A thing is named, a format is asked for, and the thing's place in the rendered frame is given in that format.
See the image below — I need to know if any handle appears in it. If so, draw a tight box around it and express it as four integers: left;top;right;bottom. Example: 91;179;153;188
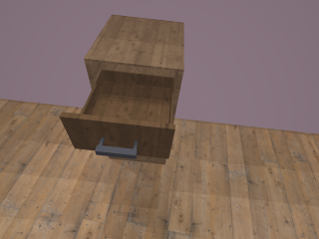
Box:
95;137;139;159

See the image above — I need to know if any drawer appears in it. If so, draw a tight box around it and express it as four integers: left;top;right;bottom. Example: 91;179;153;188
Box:
59;70;175;159

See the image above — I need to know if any cabinet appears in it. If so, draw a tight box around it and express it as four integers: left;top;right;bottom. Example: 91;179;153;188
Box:
84;14;184;164

